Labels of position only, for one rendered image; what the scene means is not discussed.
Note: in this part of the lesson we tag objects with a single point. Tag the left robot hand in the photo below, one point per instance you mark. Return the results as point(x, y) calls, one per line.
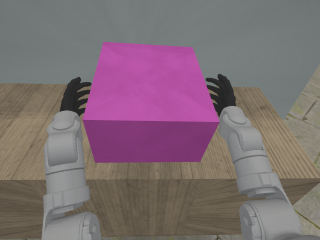
point(70, 100)

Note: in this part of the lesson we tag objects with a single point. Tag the robot left forearm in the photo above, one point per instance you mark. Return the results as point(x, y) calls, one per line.
point(64, 165)

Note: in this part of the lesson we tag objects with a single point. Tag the robot right forearm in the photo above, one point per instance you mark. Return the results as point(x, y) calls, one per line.
point(255, 177)

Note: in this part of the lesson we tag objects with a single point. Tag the robot right upper arm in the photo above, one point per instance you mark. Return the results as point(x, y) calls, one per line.
point(270, 219)

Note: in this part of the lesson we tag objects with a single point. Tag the pedestal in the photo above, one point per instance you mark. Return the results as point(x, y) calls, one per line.
point(139, 199)

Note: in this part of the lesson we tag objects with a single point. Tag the right robot hand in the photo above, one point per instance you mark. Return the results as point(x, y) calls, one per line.
point(225, 93)

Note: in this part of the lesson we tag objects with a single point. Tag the carton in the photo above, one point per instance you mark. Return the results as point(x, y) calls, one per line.
point(148, 104)

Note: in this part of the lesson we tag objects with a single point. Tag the robot left upper arm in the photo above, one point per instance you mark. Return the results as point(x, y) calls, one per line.
point(79, 226)

